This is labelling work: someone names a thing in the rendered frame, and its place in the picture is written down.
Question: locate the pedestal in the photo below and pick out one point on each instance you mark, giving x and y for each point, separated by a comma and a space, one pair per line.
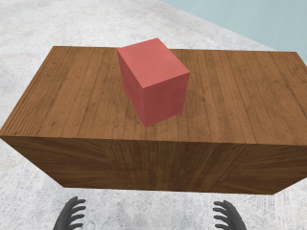
242, 130

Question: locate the carton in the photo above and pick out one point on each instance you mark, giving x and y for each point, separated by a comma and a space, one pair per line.
154, 80

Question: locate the right robot hand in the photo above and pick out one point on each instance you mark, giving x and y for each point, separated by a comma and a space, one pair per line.
233, 218

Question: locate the left robot hand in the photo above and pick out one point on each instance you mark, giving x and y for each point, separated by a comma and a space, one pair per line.
65, 217

